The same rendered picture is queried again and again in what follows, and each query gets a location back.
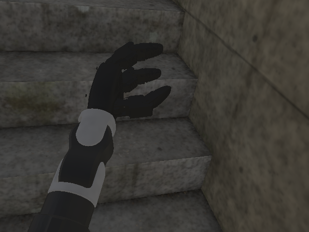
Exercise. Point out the left robot hand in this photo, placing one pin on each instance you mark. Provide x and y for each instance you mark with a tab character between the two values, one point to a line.
110	83

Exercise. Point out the robot left forearm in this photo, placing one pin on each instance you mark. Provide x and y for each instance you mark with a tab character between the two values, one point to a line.
76	186

